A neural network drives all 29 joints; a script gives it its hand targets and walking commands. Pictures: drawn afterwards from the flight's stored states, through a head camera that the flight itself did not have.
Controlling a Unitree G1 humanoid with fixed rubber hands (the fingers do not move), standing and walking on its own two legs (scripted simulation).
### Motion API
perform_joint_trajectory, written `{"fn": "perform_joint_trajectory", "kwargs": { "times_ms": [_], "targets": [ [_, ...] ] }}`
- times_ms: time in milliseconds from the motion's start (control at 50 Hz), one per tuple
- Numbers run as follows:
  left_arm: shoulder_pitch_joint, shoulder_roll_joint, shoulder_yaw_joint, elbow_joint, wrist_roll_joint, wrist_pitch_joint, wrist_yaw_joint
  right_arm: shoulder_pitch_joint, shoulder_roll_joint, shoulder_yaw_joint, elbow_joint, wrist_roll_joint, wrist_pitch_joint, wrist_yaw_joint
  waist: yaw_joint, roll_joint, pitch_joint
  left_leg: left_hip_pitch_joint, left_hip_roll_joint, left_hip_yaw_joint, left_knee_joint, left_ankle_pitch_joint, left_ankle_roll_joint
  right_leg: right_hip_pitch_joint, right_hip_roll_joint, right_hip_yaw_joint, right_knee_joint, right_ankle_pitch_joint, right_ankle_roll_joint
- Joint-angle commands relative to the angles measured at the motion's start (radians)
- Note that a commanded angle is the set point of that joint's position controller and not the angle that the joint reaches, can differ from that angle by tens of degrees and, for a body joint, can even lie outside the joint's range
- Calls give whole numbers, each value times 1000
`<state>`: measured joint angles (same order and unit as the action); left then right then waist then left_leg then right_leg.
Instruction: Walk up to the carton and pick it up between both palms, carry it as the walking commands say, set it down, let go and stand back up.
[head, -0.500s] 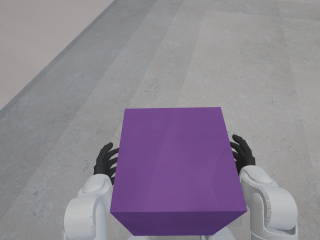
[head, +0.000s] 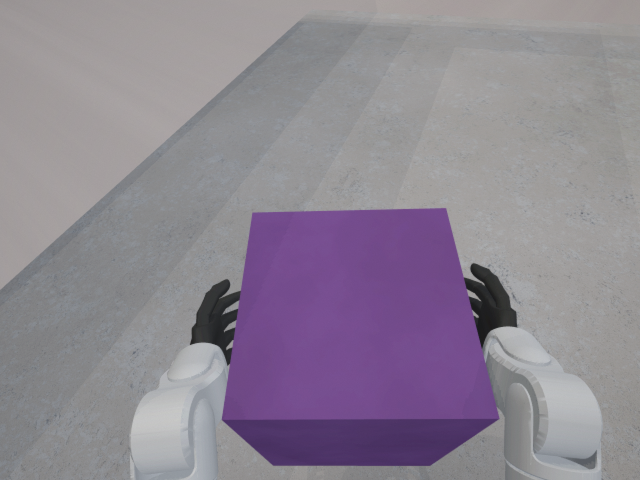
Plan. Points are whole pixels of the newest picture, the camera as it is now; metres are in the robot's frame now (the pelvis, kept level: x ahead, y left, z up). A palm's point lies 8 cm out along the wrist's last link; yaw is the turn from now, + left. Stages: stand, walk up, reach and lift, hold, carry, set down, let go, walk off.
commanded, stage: carry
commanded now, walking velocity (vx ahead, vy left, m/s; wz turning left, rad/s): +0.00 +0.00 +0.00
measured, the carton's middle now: (349, 351) +0.25 -0.01 +0.03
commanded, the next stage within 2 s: none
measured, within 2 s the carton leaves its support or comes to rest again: neither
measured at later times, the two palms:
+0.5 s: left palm (170, 420) +0.16 +0.17 +0.09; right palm (480, 395) +0.17 -0.13 +0.09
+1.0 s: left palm (173, 408) +0.17 +0.17 +0.09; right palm (476, 376) +0.19 -0.13 +0.09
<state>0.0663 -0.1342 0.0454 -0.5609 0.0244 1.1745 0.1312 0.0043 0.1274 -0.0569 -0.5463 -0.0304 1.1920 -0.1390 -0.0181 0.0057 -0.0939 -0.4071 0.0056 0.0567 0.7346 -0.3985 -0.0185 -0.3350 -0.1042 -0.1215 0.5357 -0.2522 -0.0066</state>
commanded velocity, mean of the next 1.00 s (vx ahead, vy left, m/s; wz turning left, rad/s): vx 0.00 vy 0.00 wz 0.00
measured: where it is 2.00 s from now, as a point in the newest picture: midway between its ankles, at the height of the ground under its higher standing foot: outside the picture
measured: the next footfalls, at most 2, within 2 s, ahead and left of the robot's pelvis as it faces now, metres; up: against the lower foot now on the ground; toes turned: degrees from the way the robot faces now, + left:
left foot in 0.06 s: +0.02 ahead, +0.13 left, +0.00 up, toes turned +1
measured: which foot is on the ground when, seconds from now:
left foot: up 0.00-0.04, down 0.06-1.00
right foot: down 0.00-1.00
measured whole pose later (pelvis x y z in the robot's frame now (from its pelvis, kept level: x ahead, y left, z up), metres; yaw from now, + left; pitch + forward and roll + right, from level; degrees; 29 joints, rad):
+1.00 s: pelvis -0.05 +0.02 +0.00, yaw +2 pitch +3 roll +0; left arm 0.04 -0.13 0.05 -0.53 0.02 1.20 0.14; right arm 0.01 0.13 -0.06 -0.52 -0.04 1.20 -0.14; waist 0.00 0.01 -0.12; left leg -0.37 0.02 0.06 0.51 -0.20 0.01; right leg -0.39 -0.08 -0.11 0.49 -0.16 0.01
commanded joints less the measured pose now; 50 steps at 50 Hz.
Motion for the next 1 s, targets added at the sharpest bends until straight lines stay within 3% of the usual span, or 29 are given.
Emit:
{"fn": "perform_joint_trajectory", "kwargs": {
  "times_ms": [0,20,40,60,80,120,140,180,220,280,500,980],
  "targets": [
    [-332,-672,-601,-60,-233,0,-110,-295,731,654,-35,253,9,103,11,-210,-155,94,-18,80,-373,165,1,162,-170,131,-68,429,-76],
    [-327,-676,-608,-56,-232,-1,-107,-290,734,646,-29,249,9,106,17,-170,-203,211,40,31,-412,217,-3,118,-149,120,-35,369,-29],
    [-331,-677,-614,-54,-233,-2,-103,-299,727,640,-31,246,7,110,22,-42,-232,316,158,-109,-439,296,6,18,-113,109,29,183,24],
    [-377,-696,-650,-109,-255,1,-105,-273,722,614,-14,234,-4,113,15,224,-215,320,294,-264,-406,542,76,-89,-18,38,54,-20,78],
    [-434,-720,-661,-131,-265,-1,-110,-293,741,613,-23,237,-9,118,9,236,-194,257,294,-248,-410,518,97,-65,-23,39,44,-101,92],
    [-479,-757,-675,-116,-281,-2,-117,-344,769,611,-48,232,-18,121,8,127,-162,162,224,-181,-427,218,80,-9,-10,45,1,-21,87],
    [-478,-761,-682,-106,-283,1,-119,-335,765,603,-42,223,-18,120,8,120,-150,108,188,-161,-440,84,66,24,-3,41,-15,24,80],
    [-463,-743,-677,-79,-281,7,-119,-319,744,590,-28,210,-15,114,11,114,-140,42,154,-150,-466,-63,51,61,3,53,-43,44,69],
    [-451,-724,-661,-61,-276,11,-117,-320,731,589,-23,206,-8,110,13,87,-120,4,153,-159,-479,-119,46,63,1,63,-63,8,60],
    [-440,-715,-636,-37,-266,14,-115,-346,732,602,-28,211,0,108,13,36,-96,-21,143,-154,-465,-99,44,56,-8,73,-93,-33,51],
    [-424,-712,-598,-31,-239,11,-108,-375,760,637,-35,241,11,116,13,-24,-122,6,96,-108,-369,-9,58,16,-46,124,-168,-128,25],
    [-419,-695,-617,-68,-248,17,-102,-342,728,625,-47,232,9,107,14,-3,-165,52,108,-100,-339,157,66,56,-46,103,-126,14,7]
  ]
}}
